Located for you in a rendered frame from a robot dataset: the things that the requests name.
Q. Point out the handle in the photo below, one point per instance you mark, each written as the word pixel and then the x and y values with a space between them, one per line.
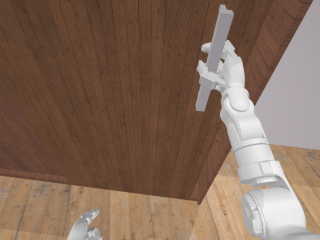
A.
pixel 219 38

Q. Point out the right robot upper arm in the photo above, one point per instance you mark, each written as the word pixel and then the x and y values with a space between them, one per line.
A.
pixel 274 214

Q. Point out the robot right hand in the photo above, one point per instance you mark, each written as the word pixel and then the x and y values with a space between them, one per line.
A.
pixel 228 75

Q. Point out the robot left hand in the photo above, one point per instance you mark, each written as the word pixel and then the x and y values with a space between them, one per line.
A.
pixel 80 229

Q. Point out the wardrobe door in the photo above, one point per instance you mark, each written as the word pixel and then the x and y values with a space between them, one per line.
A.
pixel 20 147
pixel 110 86

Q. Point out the robot right forearm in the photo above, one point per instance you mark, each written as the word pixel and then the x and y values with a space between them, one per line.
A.
pixel 256 163

